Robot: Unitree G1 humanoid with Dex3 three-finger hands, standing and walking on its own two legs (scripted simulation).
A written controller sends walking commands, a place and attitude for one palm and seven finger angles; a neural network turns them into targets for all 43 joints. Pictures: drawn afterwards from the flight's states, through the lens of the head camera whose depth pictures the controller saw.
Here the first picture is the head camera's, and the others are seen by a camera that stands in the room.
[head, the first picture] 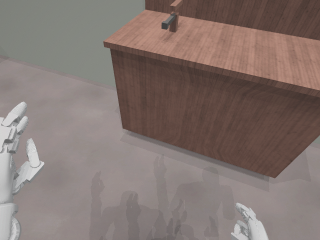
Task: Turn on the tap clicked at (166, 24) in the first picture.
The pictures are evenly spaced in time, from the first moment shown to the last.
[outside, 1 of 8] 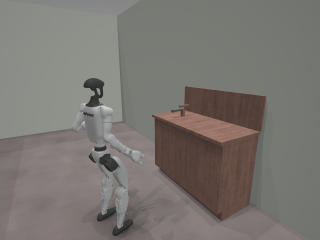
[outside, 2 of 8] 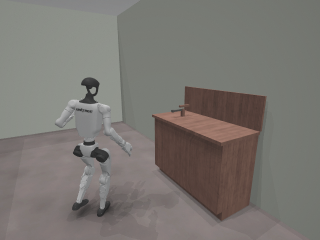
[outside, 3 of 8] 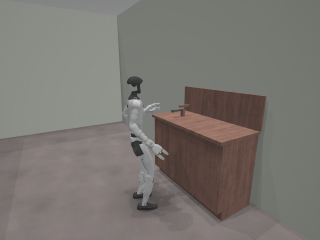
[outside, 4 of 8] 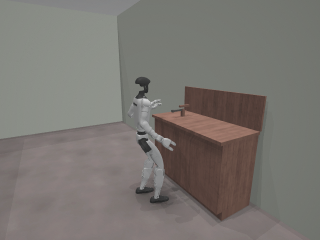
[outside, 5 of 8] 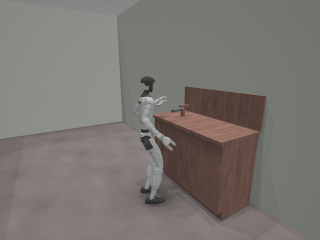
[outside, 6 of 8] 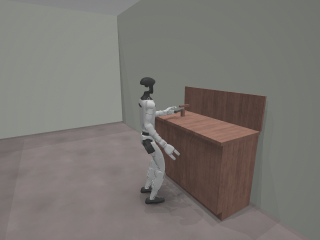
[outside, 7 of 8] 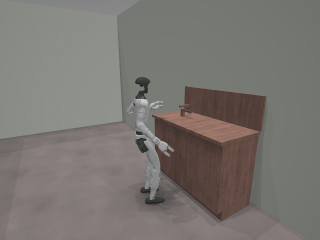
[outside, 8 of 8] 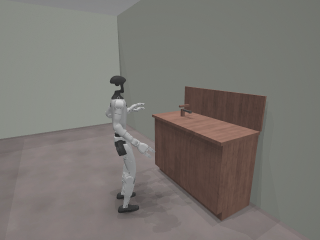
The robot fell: no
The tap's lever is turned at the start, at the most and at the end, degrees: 0 86 86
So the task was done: yes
